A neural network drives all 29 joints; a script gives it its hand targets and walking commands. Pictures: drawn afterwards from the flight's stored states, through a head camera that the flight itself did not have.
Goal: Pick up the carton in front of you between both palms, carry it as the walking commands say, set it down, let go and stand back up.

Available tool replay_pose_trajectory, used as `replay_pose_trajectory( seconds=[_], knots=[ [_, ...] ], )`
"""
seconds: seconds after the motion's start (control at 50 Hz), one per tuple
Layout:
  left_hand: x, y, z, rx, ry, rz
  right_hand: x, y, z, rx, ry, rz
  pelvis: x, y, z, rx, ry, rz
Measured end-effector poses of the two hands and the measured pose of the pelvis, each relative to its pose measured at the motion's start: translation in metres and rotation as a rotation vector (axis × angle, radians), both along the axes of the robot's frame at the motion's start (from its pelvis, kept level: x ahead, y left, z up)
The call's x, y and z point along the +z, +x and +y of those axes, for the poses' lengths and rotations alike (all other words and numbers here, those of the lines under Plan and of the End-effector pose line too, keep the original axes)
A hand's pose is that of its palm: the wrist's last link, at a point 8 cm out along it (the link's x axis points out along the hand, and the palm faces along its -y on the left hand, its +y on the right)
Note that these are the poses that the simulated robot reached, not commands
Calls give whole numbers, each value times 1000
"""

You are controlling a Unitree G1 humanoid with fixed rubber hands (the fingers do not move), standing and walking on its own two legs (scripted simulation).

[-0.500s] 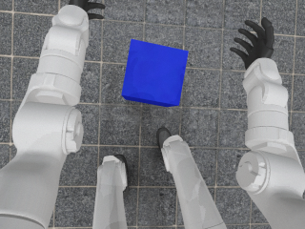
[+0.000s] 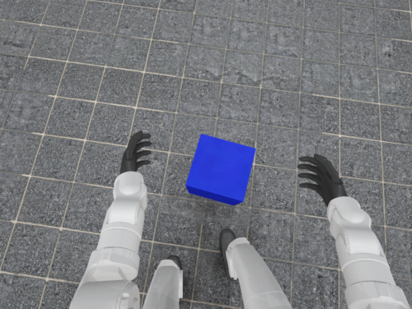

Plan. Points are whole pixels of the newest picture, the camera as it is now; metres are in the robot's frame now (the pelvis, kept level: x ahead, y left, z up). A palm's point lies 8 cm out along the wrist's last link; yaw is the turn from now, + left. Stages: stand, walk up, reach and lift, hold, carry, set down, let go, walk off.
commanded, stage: let go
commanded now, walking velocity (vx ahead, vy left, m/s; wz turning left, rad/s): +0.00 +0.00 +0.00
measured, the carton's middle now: (219, 172) +0.44 -0.10 -0.59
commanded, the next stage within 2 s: stand in 1.04 s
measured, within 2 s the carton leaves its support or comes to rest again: neither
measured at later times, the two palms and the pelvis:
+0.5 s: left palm (63, 235) +0.28 +0.22 -0.03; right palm (337, 238) +0.21 -0.21 -0.02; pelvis +0.06 +0.02 +0.05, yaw -3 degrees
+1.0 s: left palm (41, 266) +0.23 +0.25 -0.01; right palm (344, 243) +0.20 -0.22 -0.01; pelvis +0.06 +0.03 +0.05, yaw -4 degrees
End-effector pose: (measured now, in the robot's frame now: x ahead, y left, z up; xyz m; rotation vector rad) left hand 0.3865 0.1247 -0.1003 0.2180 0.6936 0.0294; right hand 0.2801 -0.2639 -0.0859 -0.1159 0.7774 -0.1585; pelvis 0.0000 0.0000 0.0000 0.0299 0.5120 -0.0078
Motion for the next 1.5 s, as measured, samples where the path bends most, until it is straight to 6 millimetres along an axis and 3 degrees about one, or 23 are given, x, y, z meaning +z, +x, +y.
replay_pose_trajectory(
  seconds=[0.2, 0.32, 0.6, 0.72, 0.94, 1.08, 1.18, 1.24, 1.36, 1.5],
  knots=[
    [38, -44, 27, -27, -1, 21, 45, -61, 11, 20, 5, 11, 30, 29, -4, -27, -21, -211],
    [52, -70, 51, -39, 0, 41, 61, -81, 26, 5, 7, 30, 43, 43, 3, -37, -37, -313],
    [83, -132, 127, 11, -5, 78, 73, -64, 63, 37, -6, 21, 56, 67, 36, -41, -66, -462],
    [88, -147, 146, 36, -2, 81, 74, -58, 69, 40, -34, 23, 56, 72, 44, -41, -71, -500],
    [88, -147, 129, 27, -5, 67, 78, -72, 49, 0, -70, 35, 54, 64, 36, -52, -68, -534],
    [81, -166, 122, 18, 31, 107, 71, -90, 35, 11, -97, 48, 53, 56, 23, -68, -62, -530],
    [64, -202, 142, 16, 137, 246, 46, -125, 4, -48, -149, 94, 46, 64, 16, -101, -70, -471],
    [58, -210, 145, 19, 159, 299, 29, -148, -12, -92, -153, 174, 42, 73, 10, -118, -74, -451],
    [43, -196, 126, -11, 148, 342, 16, -171, -25, -163, -147, 269, 36, 89, 1, -146, -71, -424],
    [27, -167, 104, -55, 119, 333, 11, -170, -24, -208, -139, 287, 30, 101, -4, -169, -73, -418]
  ],
)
